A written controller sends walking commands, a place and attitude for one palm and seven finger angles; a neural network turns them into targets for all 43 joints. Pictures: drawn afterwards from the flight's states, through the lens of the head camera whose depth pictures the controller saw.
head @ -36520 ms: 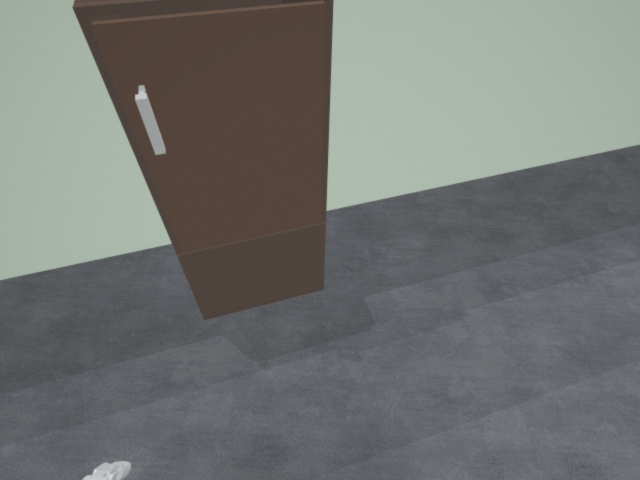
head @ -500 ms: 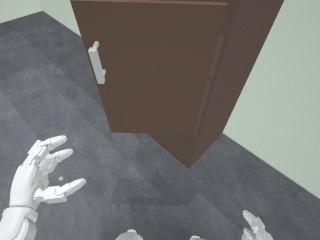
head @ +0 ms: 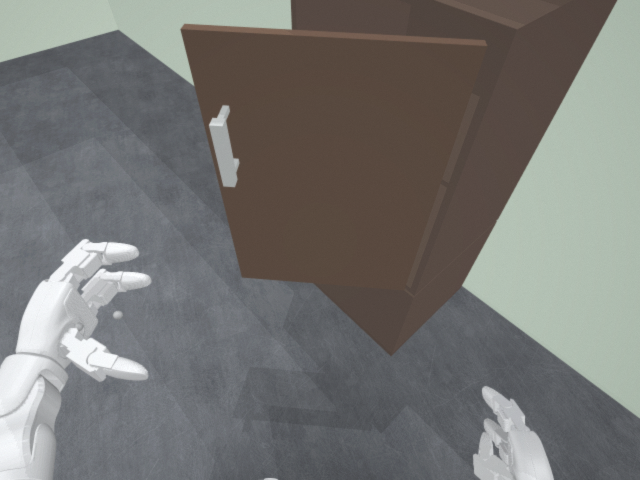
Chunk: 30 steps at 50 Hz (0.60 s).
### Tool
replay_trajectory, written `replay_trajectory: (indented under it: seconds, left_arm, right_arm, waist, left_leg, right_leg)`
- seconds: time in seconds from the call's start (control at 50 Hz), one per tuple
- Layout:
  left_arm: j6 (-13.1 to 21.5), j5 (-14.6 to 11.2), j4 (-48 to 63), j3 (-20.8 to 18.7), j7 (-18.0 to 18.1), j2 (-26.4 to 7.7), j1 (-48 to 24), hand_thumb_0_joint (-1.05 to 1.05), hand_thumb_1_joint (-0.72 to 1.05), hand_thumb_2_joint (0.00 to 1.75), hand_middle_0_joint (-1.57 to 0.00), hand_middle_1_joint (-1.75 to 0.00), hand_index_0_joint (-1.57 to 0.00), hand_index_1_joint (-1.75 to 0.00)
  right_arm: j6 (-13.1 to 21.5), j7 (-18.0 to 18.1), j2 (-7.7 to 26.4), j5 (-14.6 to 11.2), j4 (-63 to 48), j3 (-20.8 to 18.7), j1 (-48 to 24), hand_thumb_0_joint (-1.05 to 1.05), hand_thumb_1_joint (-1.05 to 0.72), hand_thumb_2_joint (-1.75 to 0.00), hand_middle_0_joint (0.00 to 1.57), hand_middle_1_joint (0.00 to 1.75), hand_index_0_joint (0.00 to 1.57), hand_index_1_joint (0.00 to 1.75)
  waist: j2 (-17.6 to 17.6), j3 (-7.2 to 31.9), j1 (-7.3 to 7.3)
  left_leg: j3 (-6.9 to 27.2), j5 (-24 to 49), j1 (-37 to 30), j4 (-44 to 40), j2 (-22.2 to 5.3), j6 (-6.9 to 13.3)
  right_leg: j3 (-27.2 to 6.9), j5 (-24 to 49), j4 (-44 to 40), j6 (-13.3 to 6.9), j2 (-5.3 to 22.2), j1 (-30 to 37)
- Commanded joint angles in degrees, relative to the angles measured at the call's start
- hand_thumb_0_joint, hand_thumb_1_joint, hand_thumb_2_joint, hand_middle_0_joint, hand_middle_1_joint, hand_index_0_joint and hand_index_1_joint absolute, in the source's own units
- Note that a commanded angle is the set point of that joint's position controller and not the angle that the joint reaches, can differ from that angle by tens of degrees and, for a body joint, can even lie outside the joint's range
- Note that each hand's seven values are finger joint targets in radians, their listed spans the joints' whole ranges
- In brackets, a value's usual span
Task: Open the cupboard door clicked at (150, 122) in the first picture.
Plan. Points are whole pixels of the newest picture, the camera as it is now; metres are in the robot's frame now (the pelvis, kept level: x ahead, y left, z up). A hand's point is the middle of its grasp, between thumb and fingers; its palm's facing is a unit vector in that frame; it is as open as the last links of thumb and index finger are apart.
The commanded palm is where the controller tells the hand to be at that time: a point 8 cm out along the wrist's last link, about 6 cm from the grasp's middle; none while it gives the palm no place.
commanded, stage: raise the hand with hooked fingers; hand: left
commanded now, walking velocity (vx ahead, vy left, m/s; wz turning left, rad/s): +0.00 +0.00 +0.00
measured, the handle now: (227, 147) +0.58 +0.21 +0.08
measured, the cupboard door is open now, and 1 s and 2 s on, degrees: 43 43 43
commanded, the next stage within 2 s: move the hooked fingers beside the handle in 0.72 s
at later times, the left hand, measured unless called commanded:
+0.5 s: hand (126, 282) +0.30 +0.25 +0.10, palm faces +0.04 -1.00 -0.02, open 14.0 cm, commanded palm +0.27 +0.30 +0.11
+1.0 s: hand (123, 273) +0.31 +0.26 +0.10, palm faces +0.07 -1.00 -0.01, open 14.0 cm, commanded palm +0.29 +0.30 +0.11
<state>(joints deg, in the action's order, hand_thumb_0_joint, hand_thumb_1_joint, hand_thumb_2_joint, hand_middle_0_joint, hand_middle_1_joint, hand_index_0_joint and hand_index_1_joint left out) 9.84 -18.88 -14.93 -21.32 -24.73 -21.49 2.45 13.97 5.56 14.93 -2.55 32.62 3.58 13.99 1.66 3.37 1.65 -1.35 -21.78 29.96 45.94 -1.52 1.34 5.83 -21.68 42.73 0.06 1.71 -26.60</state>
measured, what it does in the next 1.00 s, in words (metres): stands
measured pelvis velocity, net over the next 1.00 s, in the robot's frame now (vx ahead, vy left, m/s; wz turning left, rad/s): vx -0.01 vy -0.02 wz -0.01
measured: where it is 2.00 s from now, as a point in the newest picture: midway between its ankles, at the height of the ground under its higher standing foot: outside the picture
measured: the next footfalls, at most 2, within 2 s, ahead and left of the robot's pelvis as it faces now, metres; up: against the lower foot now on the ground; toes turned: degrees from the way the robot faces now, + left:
none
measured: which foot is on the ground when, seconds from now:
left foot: down 0.00-1.00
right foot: down 0.00-1.00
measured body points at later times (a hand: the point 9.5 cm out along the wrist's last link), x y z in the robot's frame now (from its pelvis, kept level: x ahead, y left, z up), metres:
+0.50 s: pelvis +0.00 -0.02 +0.01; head +0.03 -0.02 +0.46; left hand +0.29 +0.31 +0.11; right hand +0.15 -0.27 -0.07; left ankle +0.02 +0.10 -0.71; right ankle +0.00 -0.12 -0.71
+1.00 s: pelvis -0.01 -0.02 +0.01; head +0.02 -0.02 +0.46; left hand +0.30 +0.31 +0.11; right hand +0.15 -0.27 -0.08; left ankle +0.02 +0.10 -0.71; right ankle +0.00 -0.12 -0.71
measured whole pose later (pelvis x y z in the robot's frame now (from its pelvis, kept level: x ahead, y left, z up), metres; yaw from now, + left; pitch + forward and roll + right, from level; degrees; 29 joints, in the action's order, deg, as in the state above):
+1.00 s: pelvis -0.01 -0.02 +0.01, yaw +0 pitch +5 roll -1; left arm 11.5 -18.2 -31.9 -26.2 -28.2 -25.1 -11.8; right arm 11.8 6.9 15.9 -3.0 35.1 3.6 14.9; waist 1.1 1.7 0.6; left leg -1.4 -18.8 26.8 41.0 -2.3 -0.2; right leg 5.7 -19.8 39.7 -1.4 0.7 -24.6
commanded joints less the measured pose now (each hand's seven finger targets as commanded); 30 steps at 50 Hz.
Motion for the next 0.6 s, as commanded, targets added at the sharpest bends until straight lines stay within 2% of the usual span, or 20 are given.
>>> replay_trajectory:
  seconds: [0.0,0.04,0.06,0.14,0.2,0.24,0.26,0.28,0.3,0.34,0.38,0.42,0.44,0.46,0.5,0.54,0.56,0.58]
  left_arm:
    - [4.6,-1.6,13.4,-7.4,-0.7,-15.4,-16.1,0.0,-0.5,0.3,-0.3,-1.2,-0.3,-1.2]
    - [4.7,-2.0,11.0,-8.4,-0.8,-15.8,-16.5,0.0,-0.5,0.3,-0.3,-1.2,-0.3,-1.2]
    - [4.4,-2.0,9.3,-9.4,-1.0,-17.3,-16.8,0.0,-0.5,0.3,-0.3,-1.2,-0.3,-1.2]
    - [2.6,-1.8,6.2,-8.0,-2.8,-16.8,-19.9,0.0,-0.5,0.3,-0.3,-1.2,-0.3,-1.2]
    - [1.0,-2.2,3.5,-9.1,-4.2,-18.6,-21.2,0.0,-0.5,0.3,-0.3,-1.2,-0.3,-1.2]
    - [0.4,-2.4,1.3,-8.1,-4.8,-17.0,-18.8,0.0,-0.5,0.3,-0.3,-1.2,-0.3,-1.2]
    - [0.2,-2.8,0.1,-7.8,-5.2,-16.4,-17.9,0.0,-0.5,0.3,-0.3,-1.2,-0.3,-1.2]
    - [0.5,-2.9,0.5,-7.8,-5.2,-16.1,-17.8,0.0,-0.5,0.3,-0.3,-1.2,-0.3,-1.2]
    - [0.6,-3.0,0.1,-8.7,-5.1,-16.8,-17.5,0.0,-0.5,0.3,-0.3,-1.2,-0.3,-1.2]
    - [1.3,-3.0,1.0,-9.4,-4.6,-17.6,-18.3,0.0,-0.5,0.3,-0.3,-1.2,-0.3,-1.2]
    - [2.6,-2.7,3.4,-10.4,-3.8,-19.1,-20.1,0.0,-0.5,0.3,-0.3,-1.2,-0.3,-1.2]
    - [4.0,-2.2,5.2,-10.5,-2.8,-18.9,-20.5,0.0,-0.5,0.3,-0.3,-1.2,-0.3,-1.2]
    - [4.5,-1.8,5.5,-10.5,-2.3,-19.0,-20.4,0.0,-0.5,0.3,-0.3,-1.2,-0.3,-1.2]
    - [4.9,-1.7,6.4,-10.7,-2.1,-19.9,-21.6,0.0,-0.5,0.3,-0.3,-1.2,-0.3,-1.2]
    - [5.2,-1.5,4.7,-10.3,-1.8,-18.9,-21.1,0.0,-0.5,0.3,-0.3,-1.2,-0.3,-1.2]
    - [5.6,-1.5,4.6,-10.0,-1.9,-18.3,-21.3,0.0,-0.5,0.3,-0.3,-1.2,-0.3,-1.2]
    - [5.4,-1.7,4.4,-9.8,-2.1,-18.7,-21.5,0.0,-0.5,0.3,-0.3,-1.2,-0.3,-1.2]
    - [5.0,-1.7,3.3,-9.6,-2.5,-18.4,-21.3,0.0,-0.5,0.3,-0.3,-1.2,-0.3,-1.2]
  right_arm:
    - [2.7,0.9,8.5,0.0,-7.0,-3.8,-1.2,0.0,-0.9,-0.9,0.2,0.3,0.2,0.3]
    - [2.5,1.2,8.5,-0.1,-6.6,-3.7,-1.2,0.0,-0.9,-0.9,0.2,0.3,0.2,0.3]
    - [2.2,1.2,8.8,0.0,-6.4,-3.6,-1.0,0.0,-0.9,-0.9,0.2,0.3,0.2,0.3]
    - [1.8,1.5,8.7,-0.5,-6.1,-3.6,-1.5,0.0,-0.9,-0.9,0.2,0.3,0.2,0.3]
    - [1.5,1.6,9.0,-0.6,-6.2,-3.6,-1.1,0.0,-0.9,-0.9,0.2,0.3,0.2,0.3]
    - [1.4,1.4,9.1,-0.6,-6.6,-3.8,-0.9,0.0,-0.9,-0.9,0.2,0.3,0.2,0.3]
    - [1.3,1.3,9.2,-0.6,-6.6,-3.8,-0.7,0.0,-0.9,-0.9,0.2,0.3,0.2,0.3]
    - [1.3,1.1,9.2,-0.7,-6.6,-3.9,-0.9,0.0,-0.9,-0.9,0.2,0.3,0.2,0.3]
    - [1.2,0.9,9.3,-0.6,-6.8,-4.1,-0.7,0.0,-0.9,-0.9,0.2,0.3,0.2,0.3]
    - [1.0,0.7,9.4,-0.5,-7.0,-4.3,-0.9,0.0,-0.9,-0.9,0.2,0.3,0.2,0.3]
    - [0.9,0.5,9.2,-0.3,-7.2,-4.2,-0.8,0.0,-0.9,-0.9,0.2,0.3,0.2,0.3]
    - [0.9,0.5,8.8,-0.3,-7.1,-4.3,-0.7,0.0,-0.9,-0.9,0.2,0.3,0.2,0.3]
    - [1.0,0.5,8.7,-0.3,-7.1,-4.3,-0.7,0.0,-0.9,-0.9,0.2,0.3,0.2,0.3]
    - [0.9,0.5,8.8,0.0,-7.1,-4.1,-0.7,0.0,-0.9,-0.9,0.2,0.3,0.2,0.3]
    - [0.8,0.7,8.6,-0.3,-6.9,-4.1,-0.8,0.0,-0.9,-0.9,0.2,0.3,0.2,0.3]
    - [1.0,1.0,8.6,-0.4,-6.6,-4.2,-1.1,0.0,-0.9,-0.9,0.2,0.3,0.2,0.3]
    - [0.9,1.1,8.8,-0.3,-6.7,-4.0,-0.9,0.0,-0.9,-0.9,0.2,0.3,0.2,0.3]
    - [0.9,1.2,8.7,-0.5,-6.7,-4.0,-1.3,0.0,-0.9,-0.9,0.2,0.3,0.2,0.3]
  waist:
    - [4.8,13.3,-1.24]
    - [3.0,12.4,-1.26]
    - [2.1,12.1,-0.91]
    - [6.1,11.6,-1.35]
    - [3.2,12.2,-1.09]
    - [1.5,11.4,-1.04]
    - [-0.8,10.7,-1.02]
    - [0.4,10.7,-0.74]
    - [-0.5,10.9,-0.66]
    - [-0.2,11.4,-0.55]
    - [1.2,12.5,-0.44]
    - [3.1,13.3,-0.51]
    - [5.1,13.0,-0.45]
    - [4.9,12.5,-0.57]
    - [3.1,11.4,-1.11]
    - [5.0,11.1,-1.12]
    - [3.6,10.9,-1.09]
    - [4.5,10.6,-1.16]
  left_leg:
    - [3.6,17.4,-12.4,-8.4,1.0,-0.8]
    - [3.5,17.0,-12.0,-8.9,1.0,-0.7]
    - [3.5,17.1,-11.6,-8.9,1.1,-0.6]
    - [2.9,16.9,-12.9,-10.0,1.2,-0.5]
    - [2.8,17.9,-12.8,-10.3,1.3,-0.2]
    - [2.4,17.2,-11.9,-10.3,1.5,-0.1]
    - [2.3,17.4,-11.5,-10.2,1.4,0.1]
    - [2.1,17.8,-11.2,-10.3,1.5,0.0]
    - [1.9,17.6,-11.1,-10.3,1.6,0.0]
    - [1.7,16.1,-10.7,-10.2,1.7,0.0]
    - [1.5,16.4,-11.3,-10.3,1.8,0.2]
    - [1.2,16.5,-12.2,-10.3,1.7,0.2]
    - [1.2,16.1,-12.3,-10.5,1.7,0.1]
    - [1.4,15.9,-12.2,-10.5,1.7,0.2]
    - [1.3,13.5,-11.4,-10.9,1.7,0.3]
    - [1.2,12.6,-11.8,-11.1,1.7,0.3]
    - [1.3,12.8,-11.5,-11.1,1.6,0.3]
    - [1.1,11.9,-11.2,-11.1,1.7,0.3]
  right_leg:
    - [-1.7,15.4,-5.1,-1.8,-3.2,3.7]
    - [-1.6,15.4,-5.7,-1.6,-3.1,4.0]
    - [-1.8,15.7,-6.1,-1.8,-3.3,4.8]
    - [-2.1,15.9,-7.4,-1.7,-2.7,4.8]
    - [-2.4,18.1,-8.1,-1.6,-2.7,6.7]
    - [-2.4,18.0,-8.5,-1.3,-2.6,6.2]
    - [-2.5,18.5,-8.5,-1.4,-2.7,6.7]
    - [-2.5,19.1,-8.4,-1.4,-2.5,6.8]
    - [-2.7,19.2,-8.5,-1.2,-2.5,6.8]
    - [-3.1,17.8,-8.7,-1.2,-2.3,6.6]
    - [-3.6,17.9,-8.6,-1.3,-2.3,7.5]
    - [-3.7,17.7,-8.6,-1.3,-2.3,7.6]
    - [-3.7,16.8,-8.6,-1.4,-2.3,7.3]
    - [-3.9,16.7,-8.6,-1.5,-2.4,7.5]
    - [-4.0,14.4,-9.2,-1.2,-2.4,6.8]
    - [-4.2,13.3,-9.7,-1.2,-2.3,6.4]
    - [-4.2,13.5,-9.6,-1.3,-2.4,7.2]
    - [-4.6,12.9,-9.9,-1.2,-2.2,6.7]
